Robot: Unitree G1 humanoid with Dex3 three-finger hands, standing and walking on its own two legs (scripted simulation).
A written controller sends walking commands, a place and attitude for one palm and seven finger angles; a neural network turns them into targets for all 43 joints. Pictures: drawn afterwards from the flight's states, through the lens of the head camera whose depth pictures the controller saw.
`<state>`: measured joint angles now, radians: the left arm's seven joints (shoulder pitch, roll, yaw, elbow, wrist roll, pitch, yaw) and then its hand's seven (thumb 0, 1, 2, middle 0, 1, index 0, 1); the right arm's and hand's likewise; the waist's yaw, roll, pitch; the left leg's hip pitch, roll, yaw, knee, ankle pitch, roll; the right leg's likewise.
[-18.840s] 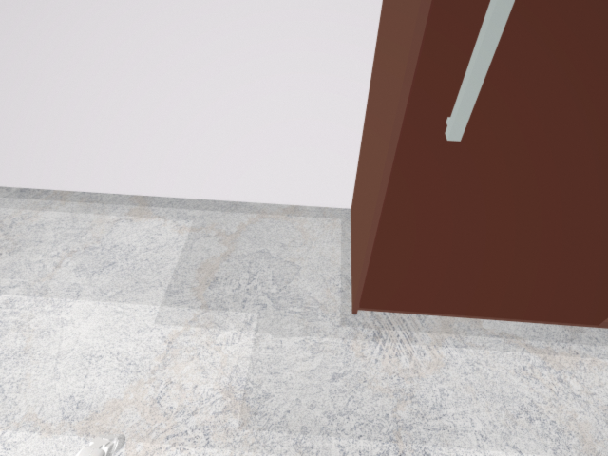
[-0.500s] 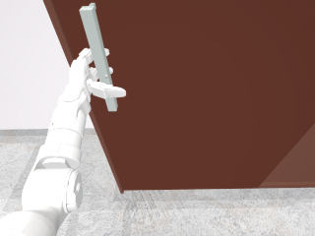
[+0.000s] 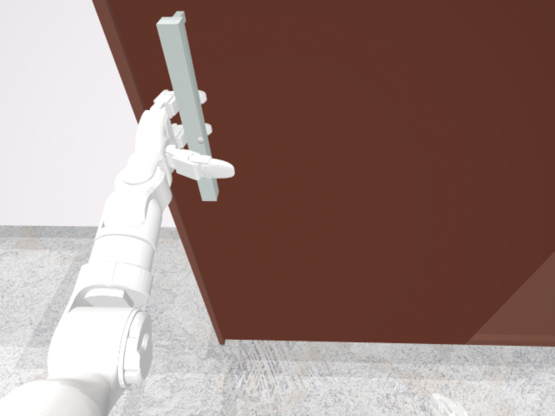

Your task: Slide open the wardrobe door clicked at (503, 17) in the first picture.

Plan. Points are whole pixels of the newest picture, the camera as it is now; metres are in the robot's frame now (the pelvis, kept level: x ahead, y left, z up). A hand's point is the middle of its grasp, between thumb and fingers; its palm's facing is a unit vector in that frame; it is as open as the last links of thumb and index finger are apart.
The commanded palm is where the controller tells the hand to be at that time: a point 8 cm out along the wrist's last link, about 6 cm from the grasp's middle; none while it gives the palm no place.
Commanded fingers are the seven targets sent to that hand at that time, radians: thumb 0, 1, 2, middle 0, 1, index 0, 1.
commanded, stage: slide the fingers in behind the handle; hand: left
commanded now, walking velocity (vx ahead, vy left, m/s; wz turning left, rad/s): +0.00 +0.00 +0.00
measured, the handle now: (197, 119) +0.50 +0.14 +0.20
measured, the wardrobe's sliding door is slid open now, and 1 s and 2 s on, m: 0.00 0.00 0.00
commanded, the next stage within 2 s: grip the handle and tug to test in 0.10 s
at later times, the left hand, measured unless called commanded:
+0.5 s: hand (201, 139) +0.44 +0.12 +0.20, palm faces +0.05 -1.00 -0.01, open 12.3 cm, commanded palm +0.41 +0.16 +0.20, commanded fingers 0.00 0.25 0.62 -0.38 -1.31 -0.38 -1.31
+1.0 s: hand (203, 137) +0.44 +0.12 +0.20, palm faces +0.05 -1.00 -0.02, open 6.4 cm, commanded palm +0.42 +0.16 +0.20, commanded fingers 0.00 0.90 0.90 -0.45 -1.40 -0.45 -1.40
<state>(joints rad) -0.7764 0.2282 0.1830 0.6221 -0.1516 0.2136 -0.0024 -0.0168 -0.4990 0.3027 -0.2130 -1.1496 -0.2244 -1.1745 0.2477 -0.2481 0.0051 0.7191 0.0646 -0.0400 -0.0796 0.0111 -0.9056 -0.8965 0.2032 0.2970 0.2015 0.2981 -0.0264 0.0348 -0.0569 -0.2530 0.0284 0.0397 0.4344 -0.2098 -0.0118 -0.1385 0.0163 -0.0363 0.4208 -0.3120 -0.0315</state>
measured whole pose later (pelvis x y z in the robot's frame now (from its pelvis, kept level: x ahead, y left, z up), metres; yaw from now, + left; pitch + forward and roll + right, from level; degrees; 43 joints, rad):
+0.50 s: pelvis +0.00 +0.00 +0.00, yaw +0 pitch +2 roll +0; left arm -0.79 0.22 0.17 0.62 -0.14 0.23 0.03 -0.01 -0.17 0.44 -0.23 -1.19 -0.24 -1.23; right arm 0.26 -0.25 0.00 0.74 0.06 -0.03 -0.08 0.01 -0.91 -0.90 0.20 0.30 0.20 0.30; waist -0.03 0.03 -0.05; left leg -0.25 0.03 0.04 0.43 -0.21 -0.01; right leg -0.13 0.01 -0.04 0.42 -0.31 -0.03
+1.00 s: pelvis +0.00 +0.00 +0.00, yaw +0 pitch +2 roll +0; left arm -0.80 0.23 0.17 0.64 -0.15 0.21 0.01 0.00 0.64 0.80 -0.26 -1.35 -0.30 -1.35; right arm 0.27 -0.25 0.00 0.74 0.06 -0.04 -0.08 0.01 -0.91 -0.90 0.20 0.30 0.20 0.30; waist -0.03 0.03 -0.05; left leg -0.26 0.03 0.03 0.43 -0.21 -0.01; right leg -0.14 0.02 -0.04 0.41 -0.31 -0.03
